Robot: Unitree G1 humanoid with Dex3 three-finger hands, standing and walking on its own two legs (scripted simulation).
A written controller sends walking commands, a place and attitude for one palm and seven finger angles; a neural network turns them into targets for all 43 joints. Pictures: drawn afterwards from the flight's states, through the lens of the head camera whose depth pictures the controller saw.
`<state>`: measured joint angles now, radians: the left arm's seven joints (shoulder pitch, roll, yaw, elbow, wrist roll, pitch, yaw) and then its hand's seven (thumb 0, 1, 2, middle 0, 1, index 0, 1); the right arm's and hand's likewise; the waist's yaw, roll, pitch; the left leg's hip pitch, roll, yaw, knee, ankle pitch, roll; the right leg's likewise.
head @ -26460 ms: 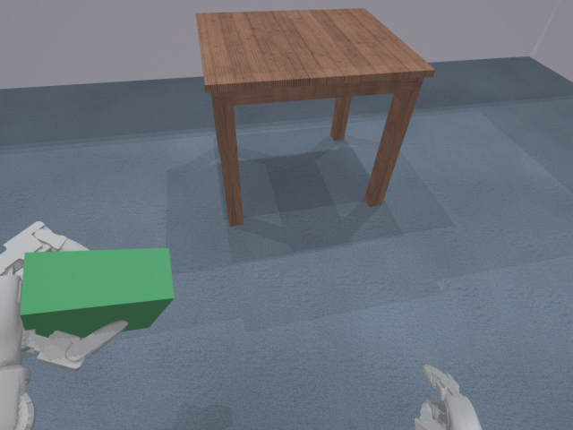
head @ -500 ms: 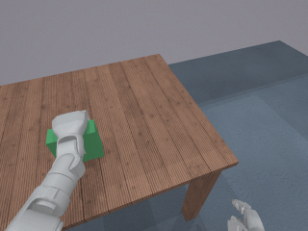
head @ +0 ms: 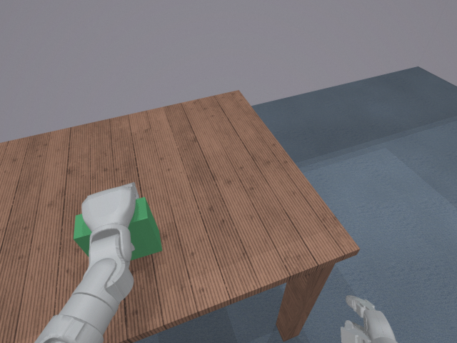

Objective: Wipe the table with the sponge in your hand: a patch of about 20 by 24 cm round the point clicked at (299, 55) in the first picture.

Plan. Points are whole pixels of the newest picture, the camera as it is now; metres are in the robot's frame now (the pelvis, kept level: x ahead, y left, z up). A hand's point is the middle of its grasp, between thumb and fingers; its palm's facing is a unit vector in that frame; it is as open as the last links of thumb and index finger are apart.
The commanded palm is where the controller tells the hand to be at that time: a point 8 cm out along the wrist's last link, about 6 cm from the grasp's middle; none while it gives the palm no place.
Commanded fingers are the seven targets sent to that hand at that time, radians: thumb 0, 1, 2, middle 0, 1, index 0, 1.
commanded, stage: wipe back along the middle lane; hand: left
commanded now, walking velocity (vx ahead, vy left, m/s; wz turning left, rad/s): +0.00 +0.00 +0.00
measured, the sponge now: (125, 239) +0.31 +0.26 -0.02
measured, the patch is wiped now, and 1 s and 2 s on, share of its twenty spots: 0.90 0.90 0.95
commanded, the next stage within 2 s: slide across to the third lane in 0.42 s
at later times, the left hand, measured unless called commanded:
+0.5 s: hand (125, 248) +0.26 +0.22 +0.04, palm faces +0.01 -0.11 -0.99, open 9.9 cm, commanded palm +0.22 +0.21 +0.08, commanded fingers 0.00 0.10 1.30 -1.20 -1.60 -1.20 -1.60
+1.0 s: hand (148, 249) +0.26 +0.18 +0.04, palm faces -0.02 -0.10 -0.99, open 9.8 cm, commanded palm +0.23 +0.16 +0.09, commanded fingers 0.00 0.10 1.30 -1.20 -1.60 -1.20 -1.60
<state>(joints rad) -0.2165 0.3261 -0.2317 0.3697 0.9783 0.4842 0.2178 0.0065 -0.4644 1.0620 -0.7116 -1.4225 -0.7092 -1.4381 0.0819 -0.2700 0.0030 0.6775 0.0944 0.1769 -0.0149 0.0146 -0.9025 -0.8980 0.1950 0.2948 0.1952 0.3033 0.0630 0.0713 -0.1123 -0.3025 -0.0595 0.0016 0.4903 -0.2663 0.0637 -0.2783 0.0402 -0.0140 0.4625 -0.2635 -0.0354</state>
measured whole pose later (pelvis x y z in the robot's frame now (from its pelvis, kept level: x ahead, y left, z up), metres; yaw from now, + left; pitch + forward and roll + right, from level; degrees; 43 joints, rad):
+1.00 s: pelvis -0.02 -0.03 +0.00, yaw +0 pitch +0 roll +0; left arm -0.12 0.26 -0.35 0.21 0.98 0.56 0.17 0.00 -0.49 1.06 -0.72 -1.40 -0.77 -1.36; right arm -0.01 -0.24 0.02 0.69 0.09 0.16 -0.01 0.02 -0.90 -0.90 0.19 0.29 0.20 0.30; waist 0.10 0.08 -0.07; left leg -0.23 -0.04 0.00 0.47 -0.23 0.03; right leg -0.23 0.06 -0.02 0.47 -0.24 -0.07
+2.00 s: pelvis -0.03 -0.05 +0.00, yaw -1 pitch +5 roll +1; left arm -0.51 0.25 -0.23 0.71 0.96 0.48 0.20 0.00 -0.52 1.07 -0.76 -1.36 -0.81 -1.31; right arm 0.08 -0.27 0.01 0.73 0.10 0.18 -0.08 0.01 -0.90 -0.90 0.19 0.29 0.20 0.30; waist 0.02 0.05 -0.11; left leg -0.36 -0.01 0.00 0.50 -0.23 0.01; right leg -0.36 0.09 -0.02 0.49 -0.23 -0.10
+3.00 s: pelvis -0.02 -0.01 -0.01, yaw -1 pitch +14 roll -1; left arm -0.90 0.34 -0.13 1.16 1.00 0.39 0.26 0.02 -0.52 1.07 -0.76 -1.36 -0.81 -1.33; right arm 0.21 -0.26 0.00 0.78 0.07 0.14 -0.04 0.01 -0.90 -0.90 0.20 0.29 0.20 0.30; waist -0.08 0.04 -0.14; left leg -0.55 -0.03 0.00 0.58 -0.26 0.05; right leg -0.52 0.07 -0.02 0.51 -0.24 -0.05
